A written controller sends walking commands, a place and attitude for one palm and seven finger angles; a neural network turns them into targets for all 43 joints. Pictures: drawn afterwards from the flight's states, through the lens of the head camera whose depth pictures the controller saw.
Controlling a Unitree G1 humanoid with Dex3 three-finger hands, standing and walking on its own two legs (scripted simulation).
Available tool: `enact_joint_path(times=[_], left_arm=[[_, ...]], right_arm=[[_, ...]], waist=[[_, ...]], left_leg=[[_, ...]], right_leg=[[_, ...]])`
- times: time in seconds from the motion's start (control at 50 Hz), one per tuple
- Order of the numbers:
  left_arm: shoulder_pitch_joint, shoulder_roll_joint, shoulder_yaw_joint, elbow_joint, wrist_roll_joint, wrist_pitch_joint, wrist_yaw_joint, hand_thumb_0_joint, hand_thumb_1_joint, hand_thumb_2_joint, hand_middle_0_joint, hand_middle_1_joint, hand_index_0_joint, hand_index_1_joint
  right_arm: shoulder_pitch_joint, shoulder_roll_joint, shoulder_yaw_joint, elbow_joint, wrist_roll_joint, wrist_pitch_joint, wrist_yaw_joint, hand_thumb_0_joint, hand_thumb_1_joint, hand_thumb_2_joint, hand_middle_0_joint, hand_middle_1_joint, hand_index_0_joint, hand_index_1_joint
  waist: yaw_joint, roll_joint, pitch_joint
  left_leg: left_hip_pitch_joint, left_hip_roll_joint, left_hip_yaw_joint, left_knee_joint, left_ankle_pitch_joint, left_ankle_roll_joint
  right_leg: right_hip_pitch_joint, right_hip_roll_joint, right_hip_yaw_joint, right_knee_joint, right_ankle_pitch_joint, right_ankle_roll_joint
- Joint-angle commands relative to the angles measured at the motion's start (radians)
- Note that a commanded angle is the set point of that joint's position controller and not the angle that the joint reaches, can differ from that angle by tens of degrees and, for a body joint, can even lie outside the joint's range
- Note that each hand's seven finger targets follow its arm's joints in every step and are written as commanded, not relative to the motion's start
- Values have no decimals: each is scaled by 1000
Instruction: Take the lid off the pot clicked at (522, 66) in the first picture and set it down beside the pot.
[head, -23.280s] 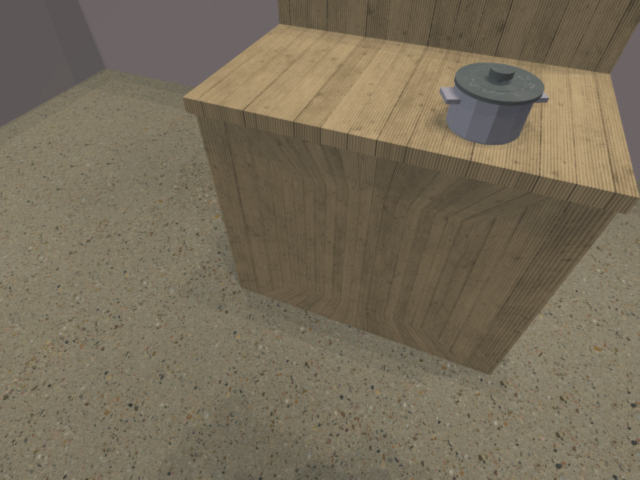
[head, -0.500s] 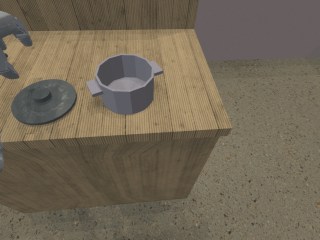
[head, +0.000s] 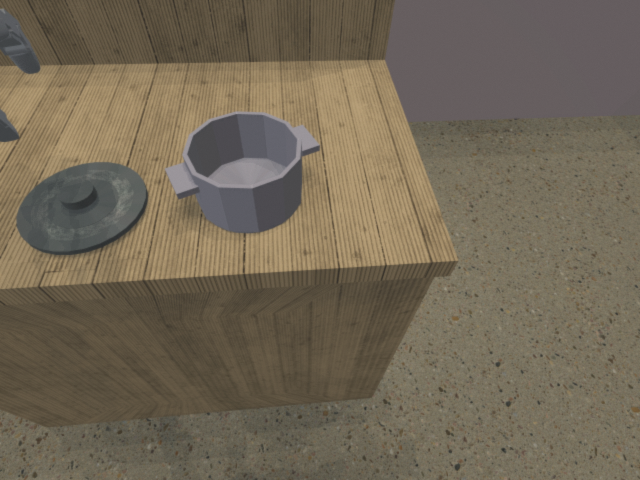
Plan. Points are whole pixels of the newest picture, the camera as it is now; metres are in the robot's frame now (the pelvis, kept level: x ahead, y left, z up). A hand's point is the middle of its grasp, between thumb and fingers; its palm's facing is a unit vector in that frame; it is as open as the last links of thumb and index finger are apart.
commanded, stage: draw the hand back to the body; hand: left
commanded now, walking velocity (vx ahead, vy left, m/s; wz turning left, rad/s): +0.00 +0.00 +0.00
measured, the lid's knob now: (77, 194) +0.48 +0.32 +0.07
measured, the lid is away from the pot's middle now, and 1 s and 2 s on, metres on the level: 0.23 0.23 0.23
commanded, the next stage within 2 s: none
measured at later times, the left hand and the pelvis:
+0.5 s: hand (20, 121) +0.42 +0.28 +0.23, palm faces +0.04 -0.47 -0.88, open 11.0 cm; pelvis +0.00 -0.02 +0.00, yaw +0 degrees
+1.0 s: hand (20, 111) +0.36 +0.23 +0.28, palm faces +0.51 -0.83 -0.21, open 9.7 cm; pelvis +0.03 -0.06 +0.01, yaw -3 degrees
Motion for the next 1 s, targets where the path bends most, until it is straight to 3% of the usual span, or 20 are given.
enact_joint_path(times=[0.0, 0.06, 0.16, 0.22, 0.3, 0.32, 0.4, 0.42, 0.46, 0.5, 0.52, 0.56, 0.6, 0.64, 0.7, 0.76, 0.8, 0.9, 0.94, 0.98], left_arm=[[-403, 258, 107, -250, -7, -11, 48, 0, -108, 845, -444, -679, -444, -679], [-342, 239, 104, -298, -24, -5, 42, 0, -108, 845, -444, -679, -444, -679], [-250, 357, 223, -460, -47, -1, 45, 0, -108, 845, -444, -679, -444, -679], [-205, 311, 203, -486, -64, 14, 37, 0, -108, 845, -444, -679, -444, -679], [-68, 339, 259, -565, -91, 25, 35, 0, -108, 845, -444, -679, -444, -679], [-38, 327, 254, -549, -87, 30, 33, 0, -108, 845, -444, -679, -444, -679], [-22, 262, 208, -580, -111, 52, 21, 0, -108, 845, -444, -679, -444, -679], [-158, 62, 431, -719, -727, -75, 219, 0, -108, 845, -444, -679, -444, -679], [36, -15, 359, -654, -792, -120, 368, 0, -108, 845, -444, -679, -444, -679], [96, -12, 424, -686, -930, -143, 447, 0, -108, 845, -444, -679, -444, -679], [123, 55, 501, -712, -953, -153, 486, 0, -108, 845, -444, -679, -444, -679], [115, 100, 577, -828, -986, -178, 540, 0, -57, 848, -432, -660, -432, -660], [126, 91, 603, -951, -1006, -205, 572, 0, -7, 851, -419, -641, -419, -641], [222, 39, 610, -989, -1024, -214, 594, 0, 43, 853, -407, -622, -407, -622], [451, 36, 681, -927, -1049, -197, 607, 0, 119, 857, -389, -594, -389, -594], [540, -21, 654, -946, -1076, -184, 601, 0, 195, 862, -371, -565, -371, -565], [558, -29, 654, -1009, -1084, -190, 597, 0, 245, 864, -358, -546, -358, -546], [532, -21, 675, -1228, -1086, -210, 610, 0, 371, 871, -328, -499, -328, -499], [603, -44, 676, -1111, -1085, -193, 620, 0, 421, 874, -316, -480, -316, -480], [670, -44, 698, -1099, -1091, -186, 620, 0, 472, 877, -304, -461, -304, -461]], right_arm=[[10, -171, -53, -113, 1, -20, -7, 0, -900, -900, 200, 300, 200, 300], [-12, -164, -52, -125, 4, -9, -2, 0, -900, -900, 200, 300, 200, 300], [-57, -165, -46, -165, 5, -6, 1, 0, -900, -900, 200, 300, 200, 300], [-74, -159, -46, -173, 8, -4, 4, 0, -900, -900, 200, 300, 200, 300], [-109, -161, -44, -201, 8, -11, 9, 0, -900, -900, 200, 300, 200, 300], [-115, -151, -38, -203, 7, -11, 9, 0, -900, -900, 200, 300, 200, 300], [-144, -153, -38, -205, 12, -4, 6, 0, -900, -900, 200, 300, 200, 300], [25, -86, -46, -266, 3, -72, 2, 0, -900, -900, 200, 300, 200, 300], [-65, -111, -21, -233, -7, -107, -19, 0, -900, -900, 200, 300, 200, 300], [-90, -131, -22, -220, -11, -136, -34, 0, -900, -900, 200, 300, 200, 300], [-87, -133, -23, -207, -17, -143, -37, 0, -900, -900, 200, 300, 200, 300], [-103, -131, -20, -196, -30, -169, -38, 0, -900, -900, 200, 300, 200, 300], [-126, -123, -18, -183, -40, -198, -33, 0, -900, -900, 200, 300, 200, 300], [-136, -110, -20, -175, -45, -224, -24, 0, -900, -900, 200, 300, 200, 300], [-128, -116, -33, -150, -54, -229, -16, 0, -900, -900, 200, 300, 200, 300], [-149, -121, -40, -153, -47, -229, -13, 0, -900, -900, 200, 300, 200, 300], [-166, -122, -46, -155, -43, -236, -12, 0, -900, -900, 200, 300, 200, 300], [-201, -107, -48, -147, -44, -266, -11, 0, -900, -900, 200, 300, 200, 300], [-188, -112, -51, -121, -51, -267, -16, 0, -900, -900, 200, 300, 200, 300], [-192, -112, -54, -117, -50, -264, -19, 0, -900, -900, 200, 300, 200, 300]], waist=[[9, 124, -410], [17, 83, -384], [47, 94, -428], [38, 95, -372], [65, 113, -389], [67, 69, -377], [49, 49, -305], [20, 12, -239], [45, 6, -204], [57, -12, -195], [74, -11, -207], [91, 76, -257], [98, 201, -268], [104, 232, -253], [123, 95, -211], [122, -23, -172], [123, -13, -181], [124, 115, -248], [122, 15, -170], [132, -25, -151]], left_leg=[[429, 47, -100, -10, 482, -51], [398, 49, -91, -19, 432, -40], [405, 46, -84, -11, 520, -27], [403, 49, -89, -19, 500, -27], [414, 45, -85, -21, 525, -25], [390, 43, -81, -19, 490, -22], [362, 40, -65, -44, 370, -16], [507, 107, -71, -74, 184, -45], [536, 134, -147, -148, 38, -53], [500, 132, -106, -157, 22, -46], [474, 123, -87, -156, 56, -46], [485, 113, -57, -143, 193, -58], [518, 115, -45, -131, 299, -70], [525, 117, -39, -123, 393, -77], [451, 116, -6, -111, 438, -66], [399, 103, 23, -121, 362, -51], [408, 98, 30, -116, 367, -43], [494, 87, 28, -90, 486, -40], [450, 84, 33, -105, 405, -40], [427, 78, 41, -111, 355, -37]], right_leg=[[-23, 72, -23, -29, 184, -63], [-9, 67, -21, -27, 177, -55], [74, 62, -11, -21, 251, -54], [51, 61, -19, -32, 223, -54], [96, 57, -18, -30, 249, -58], [105, 56, -15, -27, 241, -53], [85, 54, -21, -54, 208, -55], [-4, 46, -21, -83, 121, -74], [3, 54, -4, -93, 38, -80], [69, 47, 15, -116, 75, -73], [124, 44, 22, -118, 117, -72], [195, 39, 25, -113, 201, -73], [214, 37, 29, -117, 241, -74], [235, 38, 24, -115, 287, -72], [302, 41, 23, -110, 383, -62], [323, 34, 29, -113, 425, -47], [332, 28, 32, -110, 454, -42], [335, 24, 45, -102, 531, -37], [305, 28, 38, -111, 501, -33], [319, 23, 43, -114, 509, -26]])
